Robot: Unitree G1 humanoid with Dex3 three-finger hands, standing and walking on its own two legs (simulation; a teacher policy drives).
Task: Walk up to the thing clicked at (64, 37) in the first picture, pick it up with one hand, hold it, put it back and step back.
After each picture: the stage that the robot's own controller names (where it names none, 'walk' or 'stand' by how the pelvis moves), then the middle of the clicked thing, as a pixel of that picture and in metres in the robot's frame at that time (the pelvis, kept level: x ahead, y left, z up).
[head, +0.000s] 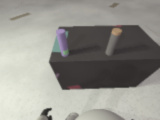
stand; (63, 44) +0.59 +0.29 +0.04
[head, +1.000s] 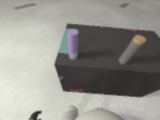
walk; (73, 46) +0.52 +0.17 +0.07
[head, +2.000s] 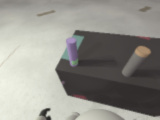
stand; (72, 53) +0.48 +0.19 +0.05
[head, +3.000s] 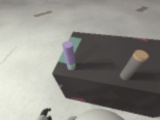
stand; (69, 57) +0.45 +0.20 +0.04
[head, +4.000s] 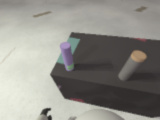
stand; (67, 58) +0.44 +0.21 +0.04
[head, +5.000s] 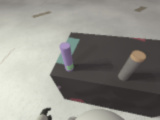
stand; (67, 58) +0.44 +0.21 +0.04
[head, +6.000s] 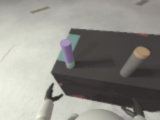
rise first; (68, 55) +0.45 +0.21 +0.04
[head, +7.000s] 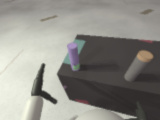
go down; (74, 58) +0.45 +0.19 +0.04
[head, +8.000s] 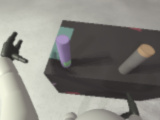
go down; (64, 53) +0.43 +0.17 +0.06
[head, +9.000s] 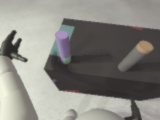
approach; (64, 49) +0.46 +0.18 +0.07
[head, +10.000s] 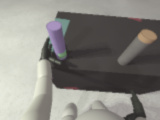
close in; (58, 43) +0.47 +0.19 +0.11
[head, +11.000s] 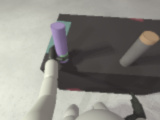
lift; (61, 45) +0.46 +0.18 +0.11
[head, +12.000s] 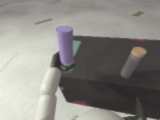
lift; (66, 52) +0.33 +0.16 +0.23
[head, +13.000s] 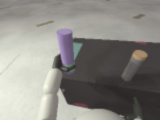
hold; (67, 54) +0.33 +0.16 +0.22
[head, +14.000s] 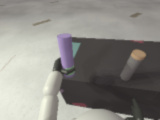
hold; (67, 57) +0.34 +0.16 +0.19
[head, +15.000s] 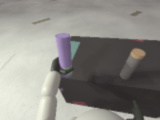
hold; (65, 57) +0.34 +0.17 +0.19
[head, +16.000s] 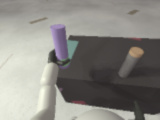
crouch; (61, 48) +0.38 +0.20 +0.21
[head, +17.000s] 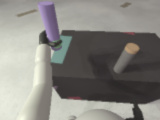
lower; (52, 29) +0.47 +0.23 +0.26
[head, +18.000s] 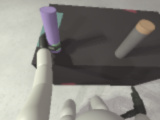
lower; (52, 33) +0.52 +0.20 +0.13
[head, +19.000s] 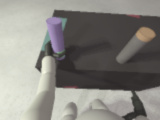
lower; (57, 41) +0.48 +0.19 +0.11
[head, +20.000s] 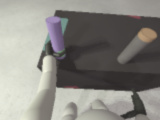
lower; (57, 41) +0.48 +0.19 +0.11
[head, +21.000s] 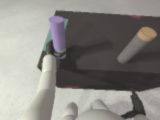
lower; (59, 40) +0.48 +0.18 +0.12
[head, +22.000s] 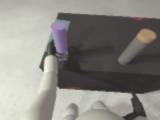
open; (61, 44) +0.47 +0.18 +0.11
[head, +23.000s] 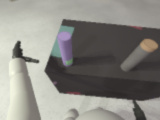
sink last; (66, 51) +0.43 +0.17 +0.09
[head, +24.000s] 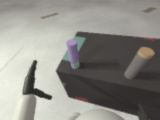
stand; (73, 55) +0.46 +0.19 +0.06
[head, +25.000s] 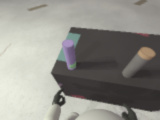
stand; (70, 56) +0.43 +0.18 +0.05
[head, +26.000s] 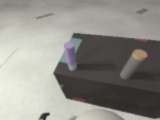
stand; (71, 57) +0.45 +0.19 +0.04
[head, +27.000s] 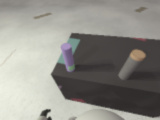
stand; (68, 59) +0.44 +0.20 +0.04
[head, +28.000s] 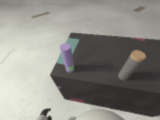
stand; (68, 59) +0.43 +0.21 +0.04
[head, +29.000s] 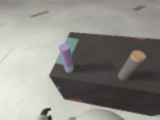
stand; (67, 59) +0.42 +0.21 +0.04
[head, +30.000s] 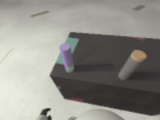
stand; (67, 59) +0.42 +0.21 +0.04
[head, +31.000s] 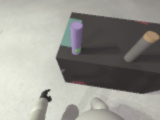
walk; (76, 40) +0.53 +0.13 +0.06
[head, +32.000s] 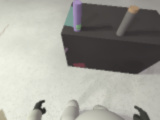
walk; (77, 17) +0.80 +0.22 +0.06
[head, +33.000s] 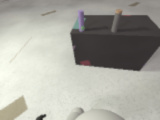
stand; (81, 21) +1.10 +0.24 +0.05
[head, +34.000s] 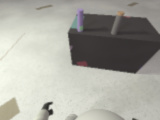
stand; (80, 21) +1.04 +0.20 +0.04
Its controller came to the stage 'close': yes
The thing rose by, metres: 0.21
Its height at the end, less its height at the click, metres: +0.00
